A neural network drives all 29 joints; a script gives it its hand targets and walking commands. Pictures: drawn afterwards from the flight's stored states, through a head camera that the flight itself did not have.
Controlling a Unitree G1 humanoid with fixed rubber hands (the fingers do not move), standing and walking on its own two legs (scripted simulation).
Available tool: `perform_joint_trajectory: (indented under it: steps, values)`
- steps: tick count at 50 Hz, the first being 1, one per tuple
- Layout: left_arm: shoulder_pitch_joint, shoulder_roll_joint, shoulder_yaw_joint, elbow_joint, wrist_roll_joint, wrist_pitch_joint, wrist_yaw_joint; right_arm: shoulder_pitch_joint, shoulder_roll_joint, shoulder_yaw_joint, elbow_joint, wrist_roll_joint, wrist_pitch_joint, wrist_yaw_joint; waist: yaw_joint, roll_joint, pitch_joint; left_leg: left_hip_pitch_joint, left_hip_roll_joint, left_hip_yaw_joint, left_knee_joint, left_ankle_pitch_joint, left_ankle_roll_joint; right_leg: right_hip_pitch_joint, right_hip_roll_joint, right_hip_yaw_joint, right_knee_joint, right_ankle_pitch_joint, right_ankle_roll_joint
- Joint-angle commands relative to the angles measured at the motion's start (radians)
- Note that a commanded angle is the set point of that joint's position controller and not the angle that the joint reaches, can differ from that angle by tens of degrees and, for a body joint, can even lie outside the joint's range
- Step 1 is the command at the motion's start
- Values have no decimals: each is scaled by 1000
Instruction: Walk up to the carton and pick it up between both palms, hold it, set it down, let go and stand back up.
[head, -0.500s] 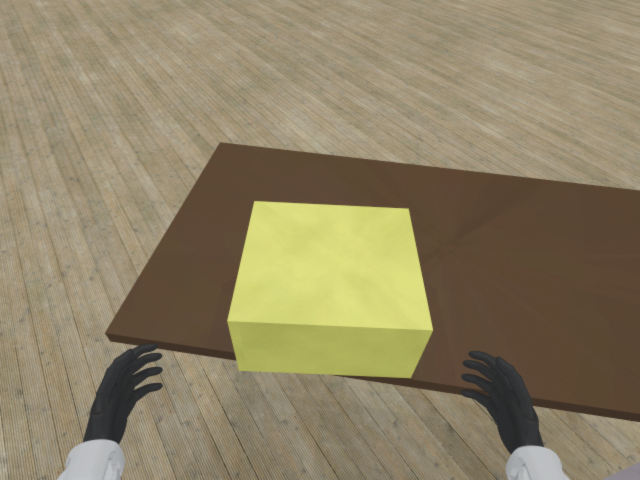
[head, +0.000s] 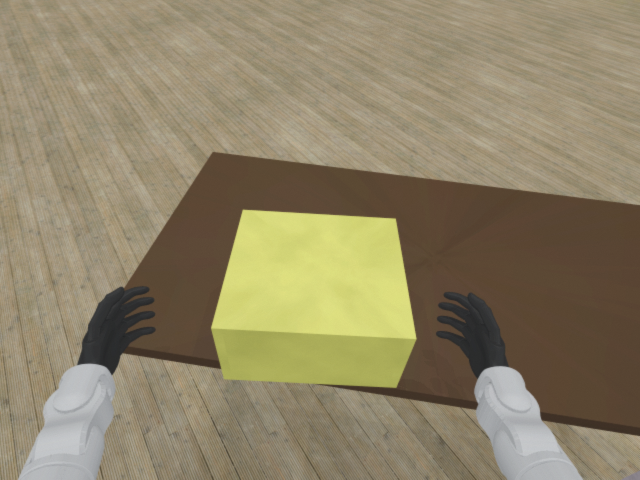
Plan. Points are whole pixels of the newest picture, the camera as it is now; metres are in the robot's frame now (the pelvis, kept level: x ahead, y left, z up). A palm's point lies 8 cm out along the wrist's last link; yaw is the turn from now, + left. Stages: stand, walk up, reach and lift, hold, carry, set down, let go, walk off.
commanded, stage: reach and lift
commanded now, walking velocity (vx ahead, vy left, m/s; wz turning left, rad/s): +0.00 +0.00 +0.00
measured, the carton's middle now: (315, 293) +0.41 +0.03 -0.03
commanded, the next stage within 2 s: none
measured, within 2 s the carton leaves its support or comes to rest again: neither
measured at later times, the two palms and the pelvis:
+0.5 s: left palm (109, 299) +0.32 +0.30 +0.05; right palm (479, 310) +0.33 -0.19 +0.06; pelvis -0.02 +0.02 +0.00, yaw -1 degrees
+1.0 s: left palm (110, 233) +0.39 +0.31 +0.10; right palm (468, 232) +0.42 -0.18 +0.12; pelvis -0.04 +0.04 -0.01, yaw -2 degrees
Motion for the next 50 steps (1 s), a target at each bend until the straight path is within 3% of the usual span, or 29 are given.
perform_joint_trajectory:
  steps: [1, 2, 3, 8, 12, 14, 15, 16, 17, 19, 24, 25, 26, 27, 32, 35, 42, 50]
  values:
    - [-312, 199, 56, -146, -2, -8, 1, -322, -140, -64, -142, 2, 10, -7, -5, 93, -157, 264, -20, -14, 30, 284, 16, -160, -86, 83, -70, 575, 159]
    - [-334, 201, 56, -140, -1, -1, 1, -345, -142, -66, -137, 3, 21, -7, -5, 95, -164, 266, -20, -15, 30, 283, 17, -162, -86, 83, -71, 572, 159]
    - [-334, 207, 76, -139, 9, 2, 10, -361, -154, -73, -186, -12, 34, -14, -21, 110, -131, 289, -2, -30, 29, 279, 43, -154, -101, 109, -90, 556, 156]
    - [-416, 203, 93, -104, 19, 18, 14, -425, -151, -88, -168, -17, 77, -28, -10, 120, -179, 300, 7, -42, 21, 280, 59, -160, -109, 107, -107, 521, 144]
    - [-460, 190, 101, -46, 12, 20, 9, -475, -137, -67, -151, -9, 88, -26, -12, 80, -208, 295, 4, -51, 22, 313, 75, -132, -104, 109, -94, 595, 153]
    - [-497, 191, 110, -6, 25, 11, 13, -508, -153, -57, -107, 4, 93, -22, -9, 88, -207, 294, 7, -49, 24, 317, 78, -142, -100, 112, -91, 587, 149]
    - [-505, 192, 118, 6, 22, 12, 17, -520, -175, -69, -107, 2, 90, -21, 0, 56, -234, 316, 10, -54, 26, 326, 73, -146, -88, 100, -90, 591, 144]
    - [-528, 199, 99, 13, 13, 5, 17, -536, -172, -73, -86, 12, 86, -18, -12, 84, -228, 306, 14, -55, 29, 332, 75, -158, -103, 110, -81, 606, 154]
    - [-539, 195, 96, 32, 14, 2, 16, -552, -194, -83, -51, 10, 83, -19, -13, 77, -241, 309, 11, -60, 39, 355, 65, -191, -93, 103, -85, 615, 146]
    - [-599, 209, 86, 15, 14, -13, 23, -604, -204, -78, -61, 29, 68, -14, -1, 106, -311, 321, 7, -53, 58, 373, 58, -196, -84, 95, -78, 600, 139]
    - [-689, 203, 50, 33, -5, -22, 47, -712, -254, -80, -22, 56, 56, 10, 4, 104, -401, 356, 11, -53, 92, 387, 49, -288, -61, 71, -63, 561, 126]
    - [-1015, 252, -32, -40, -44, -4, 76, -1035, -323, -88, 26, 60, 95, 43, 49, 213, -501, 382, 10, -23, 35, 215, -39, -441, 2, -6, -90, 278, 105]
    - [-933, 233, -86, 57, -86, 10, 95, -1002, -316, -115, 90, 53, 122, 67, 23, 194, -407, 383, 23, -20, 53, 117, -34, -485, -16, 9, -121, 153, 97]
    - [-964, 224, -99, 54, -106, 17, 108, -1037, -332, -129, 96, 39, 130, 76, 37, 176, -436, 366, 33, -26, 47, 85, -24, -490, -15, 2, -111, 131, 98]
    - [-987, 220, -78, 225, -51, 39, 107, -1078, -342, -39, 355, 94, 144, 93, 60, 129, -568, 355, 25, -37, 108, 325, 2, -450, -22, 31, -83, 373, 129]
    - [-1002, 206, -62, 284, -17, 53, 93, -1096, -354, -15, 459, 113, 142, 95, 56, 110, -565, 347, 20, -37, 108, 368, -1, -454, -20, 34, -91, 413, 139]
    - [-1141, 216, -116, 257, -65, 54, 98, -1232, -403, -66, 443, 88, 155, 116, 38, 126, -624, 370, 30, -41, 95, 334, -15, -541, 2, 11, -121, 304, 119]
    - [-1266, 241, -151, 238, -116, 76, 120, -1365, -448, -66, 431, 94, 172, 137, 46, 138, -827, 415, 40, -61, 147, 450, -24, -625, 15, -5, -94, 387, 128]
